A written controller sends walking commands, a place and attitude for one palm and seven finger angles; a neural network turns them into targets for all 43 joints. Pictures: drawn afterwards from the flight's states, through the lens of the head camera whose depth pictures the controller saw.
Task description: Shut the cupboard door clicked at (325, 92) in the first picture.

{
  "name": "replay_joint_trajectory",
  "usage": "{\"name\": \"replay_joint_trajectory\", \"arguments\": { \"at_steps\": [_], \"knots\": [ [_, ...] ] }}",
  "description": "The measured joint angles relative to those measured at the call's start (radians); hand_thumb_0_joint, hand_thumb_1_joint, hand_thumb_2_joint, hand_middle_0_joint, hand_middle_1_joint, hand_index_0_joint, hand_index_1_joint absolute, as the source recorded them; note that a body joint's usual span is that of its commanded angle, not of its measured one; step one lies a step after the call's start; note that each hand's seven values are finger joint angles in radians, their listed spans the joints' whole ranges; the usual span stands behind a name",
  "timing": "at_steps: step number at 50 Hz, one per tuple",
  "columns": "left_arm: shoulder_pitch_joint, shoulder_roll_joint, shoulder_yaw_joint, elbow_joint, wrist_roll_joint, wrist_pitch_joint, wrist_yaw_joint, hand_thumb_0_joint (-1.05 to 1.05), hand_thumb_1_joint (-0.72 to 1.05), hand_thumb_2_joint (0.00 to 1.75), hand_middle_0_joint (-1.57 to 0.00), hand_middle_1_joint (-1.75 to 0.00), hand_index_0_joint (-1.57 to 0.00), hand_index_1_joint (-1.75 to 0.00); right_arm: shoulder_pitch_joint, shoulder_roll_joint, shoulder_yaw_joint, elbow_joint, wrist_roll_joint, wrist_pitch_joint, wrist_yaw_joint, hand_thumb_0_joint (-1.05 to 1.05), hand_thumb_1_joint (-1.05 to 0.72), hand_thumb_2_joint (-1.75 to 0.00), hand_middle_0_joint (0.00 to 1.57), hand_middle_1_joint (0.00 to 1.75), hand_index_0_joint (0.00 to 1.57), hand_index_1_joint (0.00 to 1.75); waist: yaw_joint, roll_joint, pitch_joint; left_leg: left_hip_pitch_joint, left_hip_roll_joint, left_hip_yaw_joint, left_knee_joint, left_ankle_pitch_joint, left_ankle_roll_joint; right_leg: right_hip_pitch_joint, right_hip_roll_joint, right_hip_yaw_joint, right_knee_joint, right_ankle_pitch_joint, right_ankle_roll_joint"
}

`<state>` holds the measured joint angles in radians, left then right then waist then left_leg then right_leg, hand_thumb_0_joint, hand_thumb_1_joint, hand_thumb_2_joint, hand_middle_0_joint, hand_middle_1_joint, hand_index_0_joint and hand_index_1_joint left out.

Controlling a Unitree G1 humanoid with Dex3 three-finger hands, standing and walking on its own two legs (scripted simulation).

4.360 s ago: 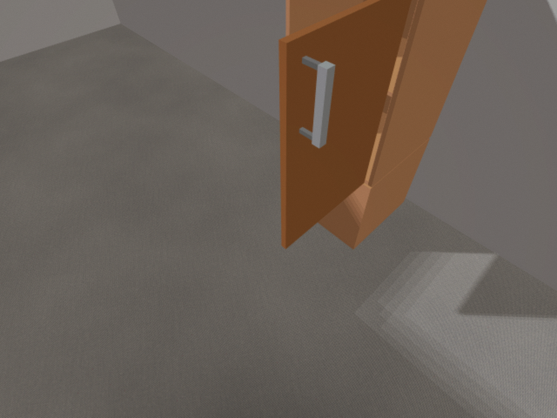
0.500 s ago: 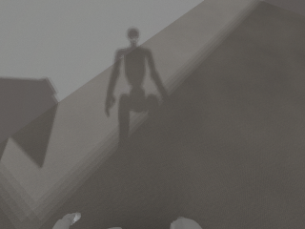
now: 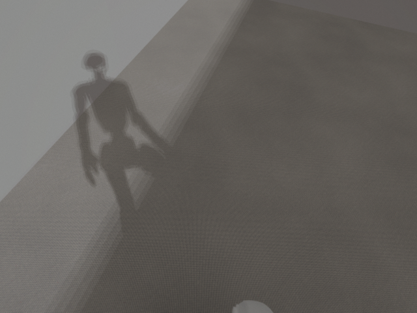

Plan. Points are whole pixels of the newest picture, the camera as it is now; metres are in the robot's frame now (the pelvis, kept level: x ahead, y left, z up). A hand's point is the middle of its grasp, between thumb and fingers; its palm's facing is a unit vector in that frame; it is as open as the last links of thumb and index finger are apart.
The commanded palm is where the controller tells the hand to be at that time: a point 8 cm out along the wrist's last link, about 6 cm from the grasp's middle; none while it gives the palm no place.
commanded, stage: walk around to get in front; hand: left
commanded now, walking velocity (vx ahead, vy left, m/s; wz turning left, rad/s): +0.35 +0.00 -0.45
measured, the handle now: out of the picture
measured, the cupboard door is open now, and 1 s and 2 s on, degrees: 91 91 91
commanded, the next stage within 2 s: walk to a spot facing it in 0.86 s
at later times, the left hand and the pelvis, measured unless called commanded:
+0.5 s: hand (161, 224) +0.33 +0.13 -0.18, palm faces -0.17 -0.97 -0.17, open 7.2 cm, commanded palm none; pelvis +0.23 -0.03 -0.01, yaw -10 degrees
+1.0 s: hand (201, 157) +0.55 +0.05 -0.17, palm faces -0.25 -0.95 -0.20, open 7.2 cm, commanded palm none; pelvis +0.46 -0.12 +0.00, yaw -16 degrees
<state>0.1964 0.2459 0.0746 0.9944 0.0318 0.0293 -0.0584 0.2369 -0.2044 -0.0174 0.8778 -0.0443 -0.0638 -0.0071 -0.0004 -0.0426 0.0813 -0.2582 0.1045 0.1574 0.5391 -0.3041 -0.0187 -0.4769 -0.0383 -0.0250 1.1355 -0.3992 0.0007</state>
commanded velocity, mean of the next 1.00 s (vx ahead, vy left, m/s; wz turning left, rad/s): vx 0.33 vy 0.00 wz -0.21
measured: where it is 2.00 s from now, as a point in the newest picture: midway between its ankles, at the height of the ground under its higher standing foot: (249, 207)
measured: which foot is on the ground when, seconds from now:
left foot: down 0.00-0.20, up 0.22-0.48, down 0.50-0.80, up 0.82-1.00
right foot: up 0.00-0.20, down 0.22-0.50, up 0.52-0.78, down 0.80-1.00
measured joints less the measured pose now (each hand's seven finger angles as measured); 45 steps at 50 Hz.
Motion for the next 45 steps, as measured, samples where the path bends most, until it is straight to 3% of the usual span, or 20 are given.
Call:
{"name": "replay_joint_trajectory", "arguments": {
  "at_steps": [4,9,11,14,16,20,24,25,27,29,31,33,38,40,43,45],
  "knots": [
    [-0.081,-0.008,-0.008,-0.044,-0.002,-0.007,-0.011,0.01,0.91,0.90,-0.20,-0.30,-0.20,-0.30,0.073,0.013,0.006,0.055,-0.001,0.008,0.001,0.00,-0.91,-0.90,0.20,0.30,0.20,0.30,-0.008,0.028,0.008,0.101,0.028,0.043,-0.104,0.005,-0.015,-0.056,-0.033,-0.054,-0.167,0.066,0.004],
    [-0.168,-0.008,-0.014,-0.080,0.000,-0.019,-0.013,0.01,0.91,0.90,-0.20,-0.30,-0.20,-0.30,0.164,0.005,-0.001,0.113,-0.002,0.034,0.009,0.00,-0.91,-0.90,0.20,0.30,0.20,0.30,-0.053,0.055,0.014,0.191,0.065,0.090,-0.086,-0.078,-0.059,0.006,-0.018,-0.104,-0.454,0.113,-0.019],
    [-0.188,0.008,-0.016,-0.101,0.001,-0.047,-0.010,0.01,0.91,0.90,-0.20,-0.30,-0.20,-0.30,0.207,0.009,0.000,0.134,0.009,0.047,0.014,0.00,-0.91,-0.90,0.20,0.30,0.20,0.30,-0.064,0.030,0.006,0.147,0.076,0.089,0.090,-0.146,-0.060,0.070,-0.019,-0.089,-0.545,0.138,-0.065],
    [-0.193,-0.018,-0.013,-0.105,-0.017,-0.075,0.022,0.01,0.91,0.90,-0.20,-0.30,-0.20,-0.30,0.162,-0.015,-0.012,0.171,0.023,0.086,0.015,0.01,-0.91,-0.90,0.20,0.30,0.20,0.30,-0.069,0.058,0.040,-0.043,0.067,-0.049,0.527,-0.207,-0.047,0.092,-0.003,-0.089,-0.473,0.124,-0.047],
    [-0.161,-0.035,-0.018,-0.092,-0.016,-0.070,0.037,0.00,0.91,0.90,-0.20,-0.30,-0.20,-0.30,0.116,-0.024,-0.022,0.169,0.019,0.093,0.012,0.01,-0.91,-0.90,0.20,0.30,0.20,0.30,-0.076,0.066,0.038,-0.138,0.060,-0.079,0.589,-0.167,-0.048,0.142,0.010,-0.082,-0.518,0.116,-0.030],
    [-0.084,-0.054,-0.025,-0.034,-0.006,-0.057,0.038,0.00,0.91,0.90,-0.20,-0.30,-0.20,-0.30,0.046,-0.012,-0.030,0.116,0.013,0.072,0.021,0.01,-0.91,-0.90,0.20,0.30,0.20,0.30,-0.074,0.036,0.006,-0.207,0.048,-0.067,0.369,-0.064,-0.052,0.232,0.017,-0.046,-0.626,0.123,-0.018],
    [-0.021,-0.050,-0.007,0.002,-0.013,-0.058,0.037,-0.01,0.94,0.90,-0.20,-0.30,-0.21,-0.30,0.012,0.000,-0.029,0.074,0.010,0.034,0.030,0.01,-0.91,-0.90,0.20,0.30,0.20,0.30,-0.047,0.026,-0.016,-0.148,0.017,-0.039,0.088,0.048,-0.052,0.300,0.022,-0.018,-0.630,0.064,0.000],
    [0.000,-0.049,-0.007,0.005,-0.013,-0.054,0.034,-0.01,0.94,0.90,-0.21,-0.30,-0.21,-0.30,0.013,-0.006,-0.027,0.063,0.008,0.020,0.030,0.01,-0.91,-0.90,0.20,0.30,0.20,0.30,-0.039,0.037,-0.028,-0.125,0.015,-0.043,0.035,0.069,-0.031,0.294,0.030,-0.012,-0.587,0.026,-0.005],
    [0.025,-0.033,-0.003,0.023,-0.014,-0.043,0.034,-0.01,0.94,0.90,-0.20,-0.30,-0.21,-0.30,0.004,0.008,-0.024,0.062,-0.004,0.001,0.022,0.00,-0.91,-0.90,0.20,0.30,0.20,0.30,-0.035,0.024,-0.042,-0.123,0.015,-0.023,0.093,0.066,0.008,0.223,0.026,0.004,-0.353,-0.065,-0.021],
    [0.028,-0.017,-0.002,0.044,-0.007,-0.035,0.032,0.00,0.93,0.90,-0.20,-0.30,-0.20,-0.30,0.014,0.030,-0.016,0.061,-0.008,-0.007,0.015,0.00,-0.91,-0.90,0.20,0.30,0.20,0.30,-0.034,0.009,-0.054,-0.088,0.012,0.001,0.092,0.017,0.010,0.123,0.019,0.005,-0.097,-0.041,-0.029],
    [0.012,-0.012,-0.003,0.051,-0.004,-0.031,0.025,0.00,0.93,0.90,-0.20,-0.30,-0.20,-0.30,0.037,0.049,-0.009,0.074,-0.008,-0.015,0.008,0.00,-0.91,-0.90,0.20,0.30,0.20,0.30,-0.028,0.006,-0.056,-0.034,0.008,0.015,0.032,0.014,-0.008,0.044,-0.001,-0.010,0.020,0.019,-0.021],
    [-0.008,-0.020,-0.008,0.042,-0.005,-0.030,0.018,0.01,0.93,0.90,-0.20,-0.30,-0.20,-0.30,0.060,0.053,-0.010,0.098,-0.008,-0.015,-0.001,0.00,-0.92,-0.90,0.20,0.30,0.20,0.30,-0.019,0.018,-0.051,0.029,0.010,0.027,-0.041,0.024,-0.015,0.007,-0.022,-0.031,-0.041,0.043,-0.013],
    [-0.048,-0.050,-0.022,0.012,-0.006,-0.046,0.004,0.01,0.92,0.90,-0.20,-0.30,-0.20,-0.30,0.117,0.033,-0.012,0.154,-0.003,0.015,0.015,0.00,-0.93,-0.90,0.20,0.30,0.20,0.30,-0.024,0.059,-0.034,0.145,0.039,0.057,-0.101,-0.019,-0.049,0.042,-0.032,-0.093,-0.435,0.110,-0.013],
    [-0.053,-0.044,-0.023,-0.002,-0.004,-0.065,0.003,0.01,0.91,0.90,-0.20,-0.30,-0.20,-0.30,0.151,0.032,-0.012,0.172,0.005,0.031,0.021,0.00,-0.92,-0.90,0.20,0.30,0.20,0.30,-0.027,0.043,-0.034,0.143,0.045,0.066,-0.005,-0.091,-0.058,0.094,-0.031,-0.086,-0.555,0.109,-0.041],
    [-0.062,-0.073,-0.017,0.003,-0.014,-0.088,0.026,0.01,0.91,0.90,-0.20,-0.30,-0.20,-0.30,0.128,0.008,-0.022,0.215,0.017,0.072,0.026,0.01,-0.92,-0.90,0.20,0.30,0.20,0.30,-0.020,0.072,-0.009,0.002,0.042,-0.034,0.389,-0.200,-0.034,0.113,-0.013,-0.100,-0.490,0.106,-0.041],
    [-0.039,-0.089,-0.019,0.010,-0.013,-0.089,0.045,0.00,0.91,0.90,-0.20,-0.30,-0.20,-0.30,0.093,-0.001,-0.029,0.222,0.017,0.080,0.023,0.01,-0.92,-0.90,0.20,0.30,0.20,0.30,-0.023,0.076,-0.008,-0.091,0.030,-0.064,0.511,-0.170,-0.029,0.164,-0.001,-0.106,-0.534,0.100,-0.031]
  ]
}}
